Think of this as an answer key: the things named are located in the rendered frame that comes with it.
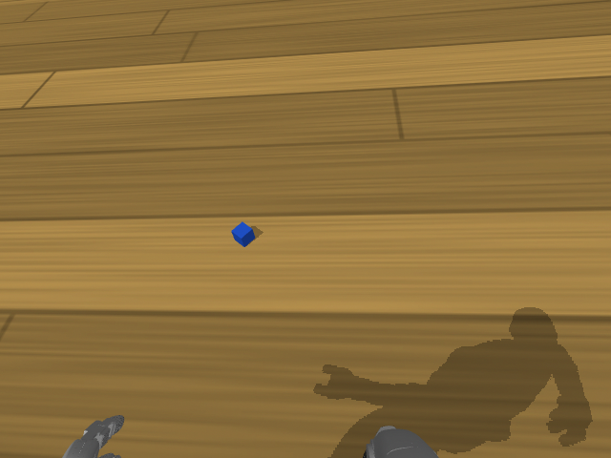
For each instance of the left robot hand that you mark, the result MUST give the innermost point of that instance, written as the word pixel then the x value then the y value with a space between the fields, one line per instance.
pixel 94 438

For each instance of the cube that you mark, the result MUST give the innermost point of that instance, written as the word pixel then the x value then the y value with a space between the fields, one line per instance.
pixel 243 234

